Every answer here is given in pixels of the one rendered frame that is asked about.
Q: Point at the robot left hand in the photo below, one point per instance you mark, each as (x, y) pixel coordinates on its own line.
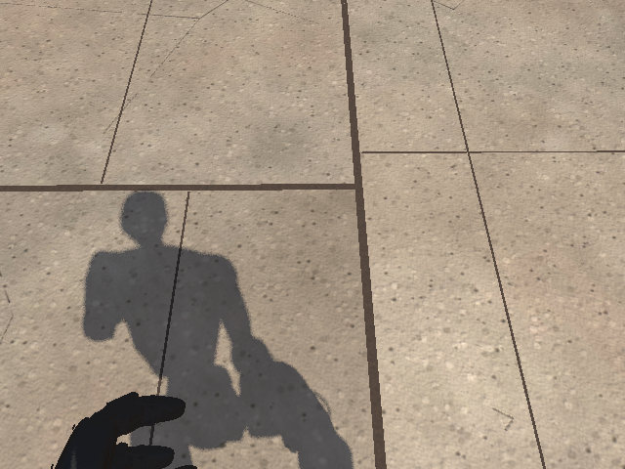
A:
(92, 444)

